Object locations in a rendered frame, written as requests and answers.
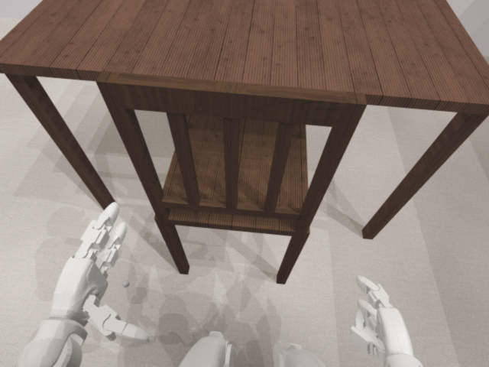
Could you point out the table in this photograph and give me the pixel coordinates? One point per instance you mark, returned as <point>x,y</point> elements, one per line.
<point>411,54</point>

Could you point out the left robot hand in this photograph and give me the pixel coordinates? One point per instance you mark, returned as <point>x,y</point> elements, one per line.
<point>86,271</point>

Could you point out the right robot hand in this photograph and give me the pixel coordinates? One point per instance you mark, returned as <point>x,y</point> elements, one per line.
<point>387,334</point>

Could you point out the robot right shin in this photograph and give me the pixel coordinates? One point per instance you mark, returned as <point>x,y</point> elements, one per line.
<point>294,346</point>

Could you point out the left robot thigh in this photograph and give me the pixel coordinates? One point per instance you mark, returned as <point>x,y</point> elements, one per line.
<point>210,351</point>

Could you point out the left robot forearm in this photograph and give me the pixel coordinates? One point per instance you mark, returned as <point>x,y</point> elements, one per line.
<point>57,344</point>

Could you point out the chair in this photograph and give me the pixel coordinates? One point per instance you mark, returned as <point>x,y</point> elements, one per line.
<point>240,158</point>

